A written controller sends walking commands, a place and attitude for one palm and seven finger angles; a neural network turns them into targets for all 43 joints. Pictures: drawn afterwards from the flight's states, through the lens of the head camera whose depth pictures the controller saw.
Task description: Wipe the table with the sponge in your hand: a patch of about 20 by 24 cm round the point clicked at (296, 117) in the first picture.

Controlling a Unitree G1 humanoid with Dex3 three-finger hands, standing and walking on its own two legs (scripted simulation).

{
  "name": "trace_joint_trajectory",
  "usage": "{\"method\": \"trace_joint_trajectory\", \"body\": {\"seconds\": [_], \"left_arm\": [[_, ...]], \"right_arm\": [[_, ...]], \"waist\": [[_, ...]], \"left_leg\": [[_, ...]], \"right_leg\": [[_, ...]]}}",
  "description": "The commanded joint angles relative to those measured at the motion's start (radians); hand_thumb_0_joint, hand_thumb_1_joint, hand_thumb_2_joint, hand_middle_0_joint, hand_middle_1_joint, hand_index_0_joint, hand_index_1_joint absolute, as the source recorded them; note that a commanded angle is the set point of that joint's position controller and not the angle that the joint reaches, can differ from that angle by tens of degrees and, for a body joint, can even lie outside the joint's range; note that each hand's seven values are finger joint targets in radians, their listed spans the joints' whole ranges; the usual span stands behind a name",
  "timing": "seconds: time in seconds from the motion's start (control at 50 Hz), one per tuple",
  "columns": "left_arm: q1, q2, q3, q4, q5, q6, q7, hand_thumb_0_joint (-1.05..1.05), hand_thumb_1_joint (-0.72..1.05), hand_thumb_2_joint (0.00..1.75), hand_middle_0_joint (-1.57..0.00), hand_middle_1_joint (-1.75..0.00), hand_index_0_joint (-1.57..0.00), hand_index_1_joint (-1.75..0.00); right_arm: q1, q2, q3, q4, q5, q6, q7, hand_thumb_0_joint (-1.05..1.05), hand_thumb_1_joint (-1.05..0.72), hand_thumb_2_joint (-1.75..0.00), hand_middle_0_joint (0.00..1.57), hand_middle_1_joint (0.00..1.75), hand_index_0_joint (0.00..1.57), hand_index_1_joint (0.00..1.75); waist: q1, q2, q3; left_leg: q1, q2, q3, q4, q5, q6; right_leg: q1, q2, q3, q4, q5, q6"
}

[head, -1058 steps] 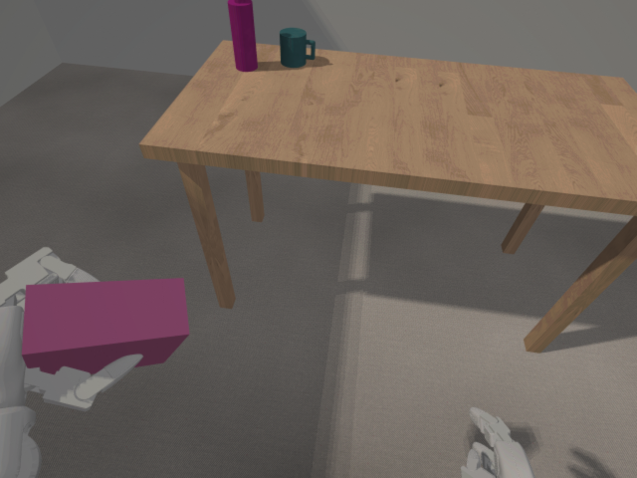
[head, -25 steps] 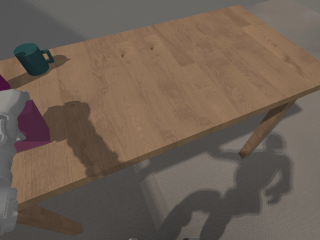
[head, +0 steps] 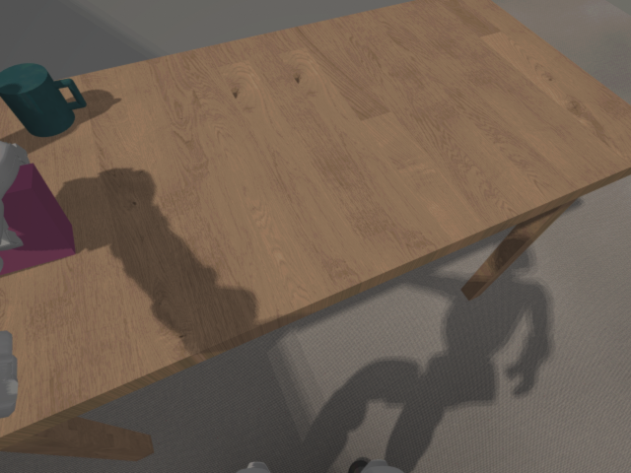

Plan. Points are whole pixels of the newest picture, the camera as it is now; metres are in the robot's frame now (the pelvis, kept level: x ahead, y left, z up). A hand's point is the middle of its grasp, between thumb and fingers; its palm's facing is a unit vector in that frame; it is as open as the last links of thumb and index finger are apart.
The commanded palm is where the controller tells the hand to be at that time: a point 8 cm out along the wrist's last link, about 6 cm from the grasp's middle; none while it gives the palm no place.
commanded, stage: wipe forward along the first lane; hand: left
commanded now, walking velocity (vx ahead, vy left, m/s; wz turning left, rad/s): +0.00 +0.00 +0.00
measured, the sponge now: (9, 234) +0.40 +0.40 +0.03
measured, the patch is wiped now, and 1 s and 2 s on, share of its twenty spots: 0.35 0.40 0.55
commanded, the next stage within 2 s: slide across to the middle lane in 0.12 s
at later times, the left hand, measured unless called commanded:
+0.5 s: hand (5, 186) +0.44 +0.40 +0.08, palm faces -0.14 +0.03 -0.99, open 9.4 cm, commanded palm +0.44 +0.37 +0.12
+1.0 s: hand (53, 169) +0.47 +0.35 +0.08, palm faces -0.15 +0.03 -0.99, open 9.3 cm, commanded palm +0.46 +0.32 +0.12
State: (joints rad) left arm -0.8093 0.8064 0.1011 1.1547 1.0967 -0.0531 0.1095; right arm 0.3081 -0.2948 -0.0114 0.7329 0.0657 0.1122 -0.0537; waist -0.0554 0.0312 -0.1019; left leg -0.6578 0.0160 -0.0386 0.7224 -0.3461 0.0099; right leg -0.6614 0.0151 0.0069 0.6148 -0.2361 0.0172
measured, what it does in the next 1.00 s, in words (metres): stands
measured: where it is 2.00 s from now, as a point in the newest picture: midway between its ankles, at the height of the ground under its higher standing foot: outside the picture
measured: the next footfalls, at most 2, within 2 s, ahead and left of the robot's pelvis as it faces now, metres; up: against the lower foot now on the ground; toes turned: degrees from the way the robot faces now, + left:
none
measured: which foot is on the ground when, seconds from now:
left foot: down 0.00-1.00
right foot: down 0.00-1.00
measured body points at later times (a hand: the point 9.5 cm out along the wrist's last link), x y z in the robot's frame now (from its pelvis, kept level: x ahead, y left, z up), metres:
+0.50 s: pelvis +0.03 +0.01 +0.01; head +0.11 +0.02 +0.45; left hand +0.44 +0.39 +0.13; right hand +0.07 -0.27 -0.12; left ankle -0.01 +0.11 -0.72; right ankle +0.03 -0.14 -0.72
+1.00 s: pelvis +0.04 +0.01 +0.01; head +0.12 +0.01 +0.46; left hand +0.47 +0.34 +0.13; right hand +0.10 -0.27 -0.12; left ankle -0.01 +0.11 -0.72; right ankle +0.03 -0.14 -0.72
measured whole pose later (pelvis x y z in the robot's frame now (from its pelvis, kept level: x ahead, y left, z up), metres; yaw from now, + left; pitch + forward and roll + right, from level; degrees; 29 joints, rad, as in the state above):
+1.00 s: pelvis +0.04 +0.01 +0.01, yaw +1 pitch +14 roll -2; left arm -0.82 0.64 -0.03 1.06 1.05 0.08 0.13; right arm 0.27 -0.27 -0.03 0.76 0.05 0.13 -0.04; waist -0.04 0.04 -0.10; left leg -0.51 0.01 -0.05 0.61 -0.35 0.01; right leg -0.50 0.00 -0.01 0.50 -0.25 0.02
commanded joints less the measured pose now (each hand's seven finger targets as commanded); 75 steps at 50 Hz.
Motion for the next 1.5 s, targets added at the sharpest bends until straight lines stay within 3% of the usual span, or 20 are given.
{"method": "trace_joint_trajectory", "body": {"seconds": [0.0, 0.18, 0.22, 0.26, 0.34, 0.42, 0.46, 0.52, 0.6, 0.66, 0.7, 0.82, 0.86, 0.96, 1.02, 1.08, 1.12, 1.2, 1.32, 1.48], "left_arm": [[-0.243, 0.276, 0.037, -0.103, 0.020, 0.019, 0.040, 0.00, 0.10, 1.30, -1.20, -1.60, -1.20, -1.60], [-0.309, 0.271, 0.014, -0.093, 0.032, 0.027, 0.036, 0.00, 0.10, 1.30, -1.20, -1.60, -1.20, -1.60], [-0.288, 0.290, 0.043, -0.111, 0.026, 0.025, 0.027, 0.00, 0.10, 1.30, -1.20, -1.60, -1.20, -1.60], [-0.305, 0.258, 0.023, -0.164, 0.016, 0.015, 0.025, 0.00, 0.10, 1.30, -1.20, -1.60, -1.20, -1.60], [-0.300, 0.144, -0.032, -0.230, -0.022, 0.005, 0.023, 0.00, 0.10, 1.30, -1.20, -1.60, -1.20, -1.60], [-0.294, 0.122, -0.015, -0.265, -0.086, 0.012, 0.034, 0.00, 0.10, 1.30, -1.20, -1.60, -1.20, -1.60], [-0.325, 0.109, -0.043, -0.245, -0.080, 0.034, 0.036, 0.00, 0.10, 1.30, -1.20, -1.60, -1.20, -1.60], [-0.323, 0.152, -0.015, -0.259, -0.045, 0.059, 0.040, 0.00, 0.10, 1.30, -1.20, -1.60, -1.20, -1.60], [-0.346, 0.074, -0.079, -0.241, -0.038, 0.081, 0.039, 0.00, 0.10, 1.30, -1.20, -1.60, -1.20, -1.60], [-0.359, 0.078, -0.065, -0.264, -0.059, 0.074, 0.035, 0.00, 0.10, 1.30, -1.20, -1.60, -1.20, -1.60], [-0.341, 0.009, -0.108, -0.263, -0.067, 0.079, 0.034, 0.00, 0.10, 1.30, -1.20, -1.60, -1.20, -1.60], [-0.380, 0.068, -0.059, -0.253, -0.060, 0.102, 0.043, 0.00, 0.10, 1.30, -1.20, -1.60, -1.20, -1.60], [-0.407, 0.026, -0.098, -0.250, -0.053, 0.114, 0.048, 0.00, 0.10, 1.30, -1.20, -1.60, -1.20, -1.60], [-0.331, -0.005, -0.095, -0.261, -0.055, 0.130, 0.053, 0.00, 0.10, 1.30, -1.20, -1.60, -1.20, -1.60], [-0.216, 0.005, -0.051, -0.242, -0.068, 0.146, 0.055, 0.00, 0.10, 1.30, -1.20, -1.60, -1.20, -1.60], [-0.213, -0.037, -0.092, -0.259, -0.065, 0.165, 0.061, 0.00, 0.10, 1.30, -1.20, -1.60, -1.20, -1.60], [-0.174, 0.006, -0.045, -0.265, -0.064, 0.175, 0.067, 0.00, 0.10, 1.30, -1.20, -1.60, -1.20, -1.60], [-0.105, -0.044, -0.087, -0.264, -0.066, 0.201, 0.064, 0.00, 0.10, 1.30, -1.20, -1.60, -1.20, -1.60], [-0.007, -0.086, -0.093, -0.343, -0.087, 0.224, 0.054, 0.00, 0.10, 1.30, -1.20, -1.60, -1.20, -1.60], [0.035, -0.175, -0.165, -0.373, -0.093, 0.275, 0.050, 0.00, 0.10, 1.30, -1.20, -1.60, -1.20, -1.60]], "right_arm": [[0.099, -0.176, -0.063, -0.067, -0.007, -0.006, -0.011, 0.00, -0.90, -0.90, 0.20, 0.30, 0.20, 0.30], [0.120, -0.179, -0.065, -0.059, -0.008, 0.015, -0.005, 0.00, -0.90, -0.90, 0.20, 0.30, 0.20, 0.30], [0.121, -0.180, -0.068, -0.058, -0.011, 0.021, -0.005, 0.00, -0.90, -0.90, 0.20, 0.30, 0.20, 0.30], [0.129, -0.168, -0.074, -0.063, -0.012, 0.022, -0.006, 0.00, -0.90, -0.90, 0.20, 0.30, 0.20, 0.30], [0.117, -0.152, -0.084, -0.056, -0.012, 0.021, -0.007, 0.00, -0.90, -0.90, 0.20, 0.30, 0.20, 0.30], [0.087, -0.148, -0.082, -0.049, -0.008, 0.012, -0.014, 0.00, -0.90, -0.90, 0.20, 0.30, 0.20, 0.30], [0.084, -0.149, -0.076, -0.037, -0.006, 0.011, -0.014, 0.00, -0.90, -0.90, 0.20, 0.30, 0.20, 0.30], [0.068, -0.153, -0.071, -0.035, -0.008, 0.010, -0.011, 0.00, -0.90, -0.90, 0.20, 0.30, 0.20, 0.30], [0.067, -0.146, -0.071, -0.033, -0.010, 0.005, -0.002, 0.00, -0.90, -0.90, 0.20, 0.30, 0.20, 0.30], [0.065, -0.145, -0.072, -0.037, -0.013, 0.001, -0.009, 0.00, -0.90, -0.90, 0.20, 0.30, 0.20, 0.30], [0.058, -0.139, -0.073, -0.037, -0.013, -0.003, -0.006, 0.00, -0.90, -0.90, 0.20, 0.30, 0.20, 0.30], [0.053, -0.146, -0.069, -0.027, -0.014, 0.001, -0.009, 0.00, -0.90, -0.90, 0.20, 0.30, 0.20, 0.30], [0.060, -0.142, -0.070, -0.025, -0.015, 0.001, -0.005, 0.00, -0.90, -0.90, 0.20, 0.30, 0.20, 0.30], [0.055, -0.136, -0.074, -0.035, -0.020, 0.004, 0.006, 0.00, -0.90, -0.90, 0.20, 0.30, 0.20, 0.30], [0.035, -0.139, -0.075, -0.042, -0.019, 0.008, 0.011, 0.00, -0.90, -0.90, 0.20, 0.30, 0.20, 0.30], [0.021, -0.139, -0.073, -0.050, -0.015, 0.012, 0.017, 0.00, -0.90, -0.90, 0.20, 0.30, 0.20, 0.30], [0.008, -0.144, -0.072, -0.055, -0.013, 0.010, 0.017, 0.00, -0.90, -0.90, 0.20, 0.30, 0.20, 0.30], [-0.008, -0.142, -0.071, -0.065, -0.007, 0.012, 0.021, 0.00, -0.90, -0.90, 0.20, 0.30, 0.20, 0.30], [-0.053, -0.136, -0.069, -0.092, -0.002, 0.008, 0.025, 0.00, -0.90, -0.90, 0.20, 0.30, 0.20, 0.30], [-0.102, -0.135, -0.059, -0.112, 0.005, 0.011, 0.022, 0.00, -0.90, -0.90, 0.20, 0.30, 0.20, 0.30]], "waist": [[-0.014, 0.012, -0.281], [-0.035, 0.033, -0.263], [-0.017, 0.038, -0.314], [-0.017, 0.062, -0.374], [-0.030, 0.079, -0.376], [-0.024, 0.060, -0.344], [-0.036, 0.051, -0.297], [-0.009, 0.099, -0.306], [-0.034, 0.068, -0.266], [-0.031, 0.062, -0.314], [-0.035, 0.061, -0.305], [-0.029, 0.030, -0.331], [-0.044, 0.034, -0.326], [-0.014, 0.072, -0.377], [0.015, 0.037, -0.374], [0.003, 0.000, -0.324], [0.027, 0.000, -0.333], [0.021, -0.035, -0.298], [0.049, 0.005, -0.293], [0.035, -0.057, -0.201]], "left_leg": [[0.148, -0.028, 0.020, -0.087, 0.225, 0.043], [0.172, -0.022, 0.011, -0.078, 0.281, 0.037], [0.198, -0.020, 0.013, -0.076, 0.332, 0.038], [0.248, -0.017, 0.009, -0.068, 0.399, 0.033], [0.331, -0.003, -0.002, -0.068, 0.479, 0.023], [0.337, -0.001, 0.001, -0.103, 0.450, 0.026], [0.323, -0.005, 0.000, -0.121, 0.410, 0.027], [0.340, -0.007, -0.003, -0.139, 0.471, 0.020], [0.340, -0.010, -0.004, -0.144, 0.423, 0.021], [0.361, -0.010, -0.002, -0.143, 0.458, 0.021], [0.377, -0.007, -0.001, -0.144, 0.466, 0.019], [0.361, -0.011, 0.008, -0.152, 0.493, 0.023], [0.372, -0.012, 0.008, -0.147, 0.501, 0.020], [0.399, -0.011, 0.015, -0.137, 0.598, 0.015], [0.375, -0.009, 0.020, -0.144, 0.607, 0.019], [0.344, -0.015, 0.024, -0.159, 0.527, 0.025], [0.336, -0.017, 0.025, -0.169, 0.531, 0.031], [0.316, -0.027, 0.037, -0.177, 0.475, 0.035], [0.349, -0.021, 0.031, -0.188, 0.512, 0.034], [0.327, -0.028, 0.029, -0.206, 0.399, 0.031]], "right_leg": [[0.182, 0.037, -0.032, -0.055, 0.136, -0.075], [0.145, 0.039, -0.043, -0.051, 0.152, -0.080], [0.183, 0.039, -0.037, -0.049, 0.198, -0.083], [0.201, 0.040, -0.042, -0.042, 0.234, -0.082], [0.188, 0.044, -0.049, -0.059, 0.243, -0.080], [0.229, 0.037, -0.048, -0.088, 0.243, -0.078], [0.229, 0.034, -0.053, -0.097, 0.222, -0.076], [0.258, 0.030, -0.051, -0.098, 0.253, -0.089], [0.246, 0.031, -0.054, -0.114, 0.228, -0.084], [0.280, 0.028, -0.052, -0.111, 0.267, -0.082], [0.266, 0.029, -0.057, -0.116, 0.262, -0.080], [0.319, 0.023, -0.046, -0.118, 0.329, -0.080], [0.305, 0.024, -0.053, -0.114, 0.328, -0.076], [0.347, 0.023, -0.049, -0.106, 0.391, -0.078], [0.389, 0.020, -0.046, -0.109, 0.426, -0.080], [0.388, 0.018, -0.055, -0.113, 0.398, -0.073], [0.419, 0.015, -0.045, -0.116, 0.416, -0.079], [0.439, 0.013, -0.048, -0.122, 0.415, -0.072], [0.442, 0.012, -0.047, -0.126, 0.407, -0.081], [0.403, 0.011, -0.062, -0.132, 0.322, -0.076]]}}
